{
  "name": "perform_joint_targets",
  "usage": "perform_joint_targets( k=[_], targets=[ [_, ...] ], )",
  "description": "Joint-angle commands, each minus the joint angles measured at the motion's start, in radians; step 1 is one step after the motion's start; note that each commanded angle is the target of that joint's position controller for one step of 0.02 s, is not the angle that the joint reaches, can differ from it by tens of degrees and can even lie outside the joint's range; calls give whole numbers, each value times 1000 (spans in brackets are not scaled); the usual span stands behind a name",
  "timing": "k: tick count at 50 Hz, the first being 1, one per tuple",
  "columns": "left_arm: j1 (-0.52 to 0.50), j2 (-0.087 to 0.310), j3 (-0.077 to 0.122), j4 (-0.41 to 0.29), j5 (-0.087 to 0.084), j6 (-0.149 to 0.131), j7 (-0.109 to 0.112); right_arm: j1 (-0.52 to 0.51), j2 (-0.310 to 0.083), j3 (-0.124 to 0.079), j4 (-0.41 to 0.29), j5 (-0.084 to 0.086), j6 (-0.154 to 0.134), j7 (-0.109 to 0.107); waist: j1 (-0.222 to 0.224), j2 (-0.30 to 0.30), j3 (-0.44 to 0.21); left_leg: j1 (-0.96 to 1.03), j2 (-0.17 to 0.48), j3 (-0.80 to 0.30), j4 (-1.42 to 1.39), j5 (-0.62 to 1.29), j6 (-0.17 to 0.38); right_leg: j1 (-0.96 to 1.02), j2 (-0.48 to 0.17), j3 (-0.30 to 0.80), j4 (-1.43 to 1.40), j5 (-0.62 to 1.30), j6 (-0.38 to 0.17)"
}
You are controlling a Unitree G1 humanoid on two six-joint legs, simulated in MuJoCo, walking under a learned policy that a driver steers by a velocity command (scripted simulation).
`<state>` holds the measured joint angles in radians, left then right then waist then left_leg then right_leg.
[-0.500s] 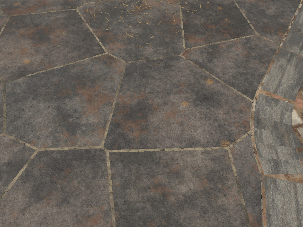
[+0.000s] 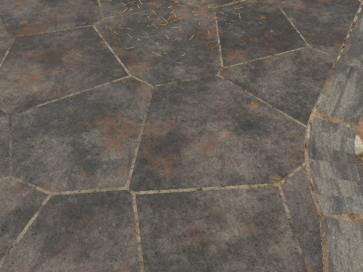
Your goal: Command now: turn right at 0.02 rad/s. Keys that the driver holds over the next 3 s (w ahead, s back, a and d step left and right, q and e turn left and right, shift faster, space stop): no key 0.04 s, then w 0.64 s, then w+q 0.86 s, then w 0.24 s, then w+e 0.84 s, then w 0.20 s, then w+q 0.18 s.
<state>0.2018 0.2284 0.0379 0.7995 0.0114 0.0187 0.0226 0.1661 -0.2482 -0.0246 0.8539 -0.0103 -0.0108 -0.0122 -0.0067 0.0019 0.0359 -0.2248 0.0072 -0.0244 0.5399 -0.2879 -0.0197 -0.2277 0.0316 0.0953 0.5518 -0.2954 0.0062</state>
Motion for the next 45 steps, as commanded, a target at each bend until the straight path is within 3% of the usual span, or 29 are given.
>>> perform_joint_targets(
  k=[1,2,4,7,11,13,14,15,16,17,18,19,21,24,26,28,30,32,33,34,35,36,37,38,39,40,41,42,45],
  targets=[
    [-8,116,28,-37,-1,-14,7,-7,-106,-25,-28,2,-11,-6,-2,-11,-40,15,31,-29,-83,133,15,-1,-53,51,-101,182,-28],
    [-7,114,27,-29,-1,-15,7,-5,-106,-25,-19,2,-11,-7,-1,-10,-38,15,30,-29,-86,131,15,2,-52,49,-102,182,-27],
    [20,115,29,-1,-6,-10,11,19,-103,-26,8,6,-6,-10,1,-12,-39,-2,1,-3,-85,-92,24,-6,-27,31,-116,-77,-40],
    [40,133,36,3,-21,-23,14,21,-109,-29,9,23,-21,-18,11,-29,75,-122,-2,-22,-66,-382,72,-102,-49,78,-151,-443,-95],
    [95,153,43,27,-33,-70,0,23,-84,-28,9,34,-84,-1,20,-117,73,-180,-11,0,44,-236,89,-24,-164,264,-231,-452,-172],
    [82,157,42,22,-34,-75,-6,51,-72,-27,19,39,-106,13,-2,-157,63,-132,-22,18,65,-156,106,-28,-203,333,-268,-409,-196],
    [44,154,39,7,-36,-76,-8,94,-75,-28,34,43,-113,18,-31,-155,68,-68,-14,4,16,-142,123,-70,-191,310,-245,-350,-186],
    [-19,133,31,-17,-39,-79,-9,163,-96,-34,62,43,-119,22,-69,-107,71,28,10,-48,-63,-138,142,-137,-139,220,-167,-238,-150],
    [-74,91,20,-49,-39,-91,-10,260,-155,-52,101,45,-123,23,-95,41,59,165,84,-207,-153,-129,181,-252,-32,51,39,-88,-85],
    [-102,79,18,-82,-33,-114,-9,368,-247,-79,134,43,-120,28,-121,250,33,366,247,-495,-260,-7,265,-452,42,-72,291,-45,-28],
    [-120,124,26,-87,-39,-131,-10,404,-216,-72,135,26,-117,31,-139,240,42,462,363,-648,-286,144,328,-645,22,-39,491,-267,-19],
    [-107,129,29,-84,-51,-138,-17,383,-172,-57,129,14,-114,32,-106,136,52,489,367,-603,-254,204,321,-723,-29,-6,604,-266,-38],
    [-124,103,21,-85,-51,-137,-31,346,-134,-42,114,15,-100,30,-85,74,55,494,327,-441,-270,298,274,-793,-95,-41,626,-151,-59],
    [-177,56,8,-108,-35,-130,-57,299,-93,-22,101,18,-67,12,-66,101,68,320,229,-237,-358,342,213,-623,-112,-108,401,22,-31],
    [-235,19,-9,-130,-30,-126,-69,261,-129,-26,84,18,-62,-4,-62,106,72,140,160,-121,-403,300,189,-400,-71,-151,192,180,-10],
    [-259,53,-2,-144,-35,-118,-68,284,-186,-41,89,26,-72,-11,-55,128,70,76,185,-116,-453,260,191,-250,-44,-151,89,277,-6],
    [-254,103,11,-149,-40,-111,-61,278,-191,-47,94,38,-77,-10,-29,129,83,126,222,-112,-443,306,177,-223,-47,-122,24,301,-28],
    [-191,147,32,-135,-35,-110,-53,270,-194,-52,94,35,-71,-7,23,125,30,205,232,-79,-314,597,146,-140,-25,-130,4,263,-67],
    [-84,173,49,-103,-34,-106,-47,270,-189,-52,92,29,-63,-6,79,119,-44,204,207,-46,-167,749,126,-3,-1,-149,6,239,-94],
    [69,202,68,-56,-38,-101,-41,274,-175,-46,85,20,-56,-6,147,104,-134,119,165,-18,35,761,100,203,-9,-142,11,217,-120],
    [226,279,86,-29,-27,-94,-29,310,-111,-24,58,-8,-53,-4,177,-75,-274,-107,91,7,383,399,73,483,-236,134,4,108,-183],
    [245,308,80,-14,-11,-98,-47,448,28,10,62,24,-71,2,93,-360,-418,-358,-72,-70,686,-272,46,635,-440,654,-236,-220,-322],
    [182,206,55,-20,-21,-107,-51,345,-112,-23,56,56,-87,6,113,-216,-262,-454,-19,-140,794,-253,64,496,-409,660,-328,-342,-267],
    [98,173,45,-25,-27,-115,-49,233,-160,-40,20,72,-94,7,94,-149,-115,-496,29,-113,788,-150,83,346,-387,487,-334,-276,-224],
    [28,159,39,-28,-20,-122,-50,198,-148,-40,16,62,-93,0,58,-67,-65,-445,81,-97,747,-58,83,215,-350,354,-350,-117,-205],
    [-16,134,35,-25,-9,-130,-53,199,-132,-46,21,47,-84,-5,25,-65,-40,-399,111,-99,697,-2,79,127,-308,245,-371,-10,-190],
    [-40,116,31,-16,2,-136,-53,229,-113,-48,29,45,-69,-4,-6,-98,-43,-338,135,-107,672,31,76,73,-281,164,-397,38,-179],
    [-45,103,31,-6,2,-142,-53,241,-94,-47,34,47,-55,-3,-17,-102,-39,-317,140,-102,656,38,72,43,-269,116,-421,68,-183],
    [-24,128,38,29,2,-155,-44,182,-82,-52,2,39,-30,-8,-23,-64,11,-399,142,-114,602,105,54,14,-276,9,-470,145,-202]
  ],
)
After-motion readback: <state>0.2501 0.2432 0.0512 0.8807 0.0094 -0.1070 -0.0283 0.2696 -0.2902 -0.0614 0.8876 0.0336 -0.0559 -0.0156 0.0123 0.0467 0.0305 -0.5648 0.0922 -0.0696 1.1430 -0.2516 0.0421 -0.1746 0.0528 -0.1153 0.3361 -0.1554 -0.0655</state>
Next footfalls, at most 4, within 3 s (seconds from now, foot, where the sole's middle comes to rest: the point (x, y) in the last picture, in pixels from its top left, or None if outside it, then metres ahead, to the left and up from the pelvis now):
0.68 right None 0.38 -0.13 -0.77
1.26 left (150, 236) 0.66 0.15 -0.77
1.74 right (168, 164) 1.00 0.09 -0.77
2.22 left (102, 147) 1.10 0.41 -0.77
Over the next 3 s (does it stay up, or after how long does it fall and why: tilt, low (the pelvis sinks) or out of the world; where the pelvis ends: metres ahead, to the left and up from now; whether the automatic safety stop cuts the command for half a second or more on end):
stays up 1.41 0.27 0.01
